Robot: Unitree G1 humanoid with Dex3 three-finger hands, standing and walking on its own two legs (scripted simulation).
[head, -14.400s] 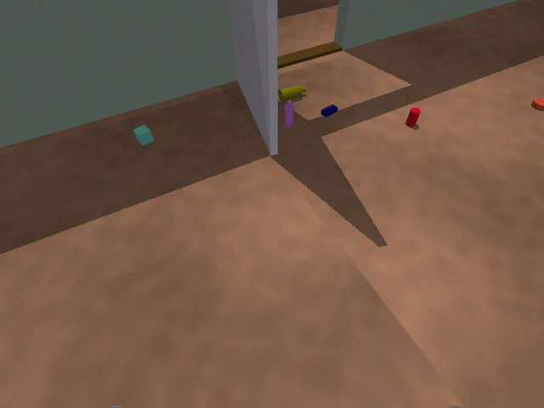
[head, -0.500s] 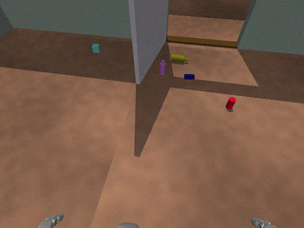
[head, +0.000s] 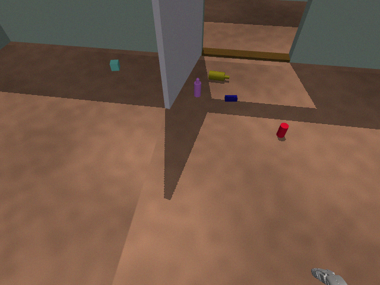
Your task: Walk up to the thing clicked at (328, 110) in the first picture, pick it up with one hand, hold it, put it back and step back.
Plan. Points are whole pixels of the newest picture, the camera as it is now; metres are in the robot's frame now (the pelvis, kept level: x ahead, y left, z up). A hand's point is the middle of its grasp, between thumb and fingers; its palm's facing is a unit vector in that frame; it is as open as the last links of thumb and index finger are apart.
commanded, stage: stand
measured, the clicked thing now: (230, 98) +1.52 -0.29 -0.76
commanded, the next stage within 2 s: none
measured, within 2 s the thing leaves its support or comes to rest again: neither
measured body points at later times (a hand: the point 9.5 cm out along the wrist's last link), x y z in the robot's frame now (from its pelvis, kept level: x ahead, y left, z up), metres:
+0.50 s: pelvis +0.01 -0.01 +0.00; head +0.02 -0.01 +0.45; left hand +0.09 +0.30 -0.13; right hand +0.07 -0.31 -0.13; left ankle +0.03 +0.14 -0.74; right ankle +0.00 -0.14 -0.75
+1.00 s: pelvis +0.02 -0.01 +0.00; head +0.03 -0.01 +0.45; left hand +0.11 +0.29 -0.13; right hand +0.09 -0.31 -0.13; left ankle +0.03 +0.14 -0.74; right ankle +0.00 -0.14 -0.75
